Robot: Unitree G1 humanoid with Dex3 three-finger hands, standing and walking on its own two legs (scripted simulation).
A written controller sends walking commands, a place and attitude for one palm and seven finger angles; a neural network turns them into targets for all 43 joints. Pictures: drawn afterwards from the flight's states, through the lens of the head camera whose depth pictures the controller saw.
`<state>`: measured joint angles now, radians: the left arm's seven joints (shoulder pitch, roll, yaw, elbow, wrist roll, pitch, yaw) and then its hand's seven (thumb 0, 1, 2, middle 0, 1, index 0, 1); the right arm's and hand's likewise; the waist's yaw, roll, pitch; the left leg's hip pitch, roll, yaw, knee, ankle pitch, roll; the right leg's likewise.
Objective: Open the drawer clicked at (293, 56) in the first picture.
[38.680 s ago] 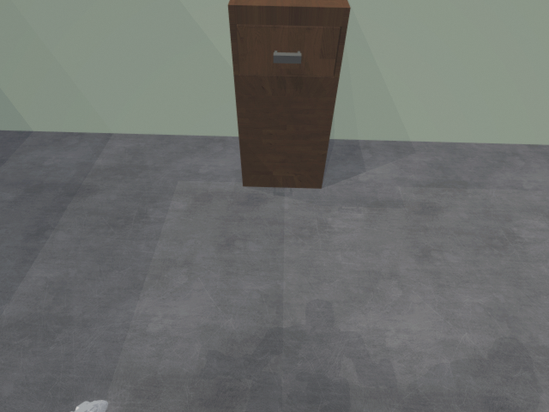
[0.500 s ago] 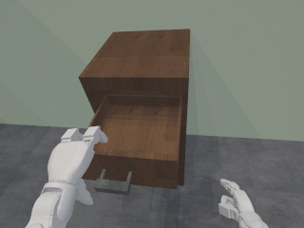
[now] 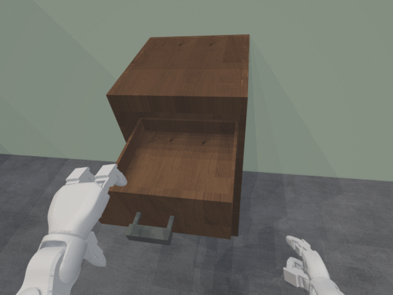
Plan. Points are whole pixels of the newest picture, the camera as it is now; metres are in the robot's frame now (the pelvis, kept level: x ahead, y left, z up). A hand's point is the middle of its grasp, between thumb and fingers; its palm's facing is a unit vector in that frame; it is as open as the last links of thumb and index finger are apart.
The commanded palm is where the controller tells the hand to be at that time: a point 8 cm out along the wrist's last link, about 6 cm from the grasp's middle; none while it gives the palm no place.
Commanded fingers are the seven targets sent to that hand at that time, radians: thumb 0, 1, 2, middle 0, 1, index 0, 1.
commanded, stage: draw the hand back to the body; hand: left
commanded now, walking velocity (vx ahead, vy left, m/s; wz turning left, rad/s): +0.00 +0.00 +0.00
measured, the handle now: (152, 225) +0.28 +0.17 -0.05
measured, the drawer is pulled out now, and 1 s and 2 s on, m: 0.29 0.29 0.29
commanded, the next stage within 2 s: step back with the hand held close in 1.24 s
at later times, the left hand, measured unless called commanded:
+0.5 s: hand (90, 202) +0.21 +0.21 +0.15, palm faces +0.34 -0.88 -0.34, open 13.1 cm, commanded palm +0.17 +0.26 +0.17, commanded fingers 0.00 -0.01 0.51 -0.26 -0.88 -0.26 -0.88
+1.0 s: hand (68, 202) +0.21 +0.24 +0.16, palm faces +0.42 -0.80 -0.43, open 8.9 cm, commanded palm +0.16 +0.28 +0.18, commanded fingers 0.00 0.87 0.88 -0.20 -0.32 -0.20 -0.32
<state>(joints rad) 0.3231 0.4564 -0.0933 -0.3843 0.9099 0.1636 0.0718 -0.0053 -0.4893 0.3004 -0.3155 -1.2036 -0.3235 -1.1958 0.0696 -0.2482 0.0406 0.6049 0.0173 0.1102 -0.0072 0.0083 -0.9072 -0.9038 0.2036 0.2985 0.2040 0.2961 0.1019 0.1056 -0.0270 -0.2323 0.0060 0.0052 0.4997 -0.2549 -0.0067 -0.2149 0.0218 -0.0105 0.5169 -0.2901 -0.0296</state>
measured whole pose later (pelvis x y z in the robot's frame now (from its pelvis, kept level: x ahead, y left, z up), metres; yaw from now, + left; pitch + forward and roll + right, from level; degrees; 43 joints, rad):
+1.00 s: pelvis +0.04 +0.00 +0.00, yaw +2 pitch -2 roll +0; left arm 0.57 0.33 0.28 -0.51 -0.06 -0.05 0.13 0.00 0.53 0.74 -0.23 -0.54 -0.24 -0.53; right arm 0.15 -0.21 0.02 0.63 0.02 -0.11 -0.09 0.01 -0.91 -0.90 0.21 0.30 0.21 0.30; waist 0.06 0.06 0.00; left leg -0.14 0.00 -0.03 0.45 -0.28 -0.01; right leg -0.09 0.02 -0.04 0.44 -0.32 -0.03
